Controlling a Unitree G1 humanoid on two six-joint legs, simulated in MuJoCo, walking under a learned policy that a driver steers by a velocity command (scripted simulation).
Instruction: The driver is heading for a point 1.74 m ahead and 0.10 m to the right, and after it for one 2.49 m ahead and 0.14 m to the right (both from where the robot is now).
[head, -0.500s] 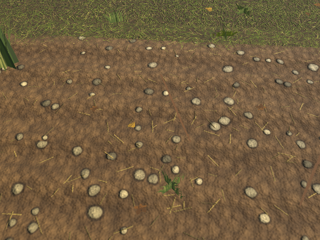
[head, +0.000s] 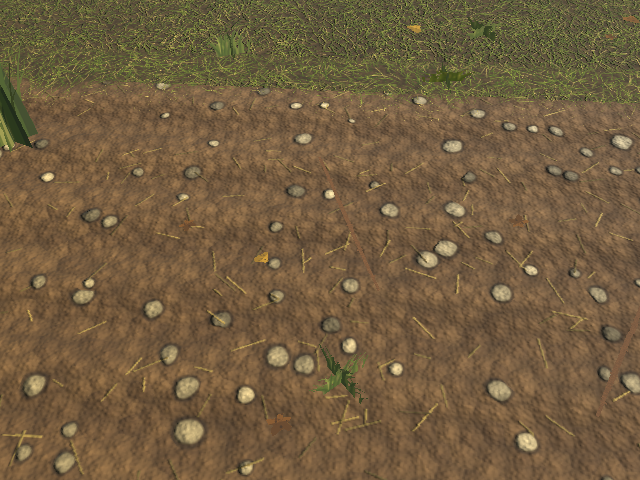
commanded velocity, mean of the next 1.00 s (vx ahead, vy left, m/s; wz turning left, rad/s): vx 0.10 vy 0.00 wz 0.00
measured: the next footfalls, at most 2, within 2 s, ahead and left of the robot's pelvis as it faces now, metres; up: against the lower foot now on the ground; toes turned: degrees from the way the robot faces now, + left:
left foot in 1.32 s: +0.40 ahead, +0.08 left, +0.00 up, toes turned +0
right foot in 1.86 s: +0.67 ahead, -0.17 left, +0.00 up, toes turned -3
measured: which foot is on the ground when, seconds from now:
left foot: down 0.00-0.94, up 0.96-1.00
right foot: down 0.00-1.00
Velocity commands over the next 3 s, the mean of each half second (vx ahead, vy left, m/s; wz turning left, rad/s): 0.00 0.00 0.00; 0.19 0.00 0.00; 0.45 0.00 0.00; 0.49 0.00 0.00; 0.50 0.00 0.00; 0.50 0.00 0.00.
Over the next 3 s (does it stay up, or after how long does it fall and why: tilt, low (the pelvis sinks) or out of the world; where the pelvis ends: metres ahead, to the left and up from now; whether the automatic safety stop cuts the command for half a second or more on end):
stays up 1.14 -0.08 -0.01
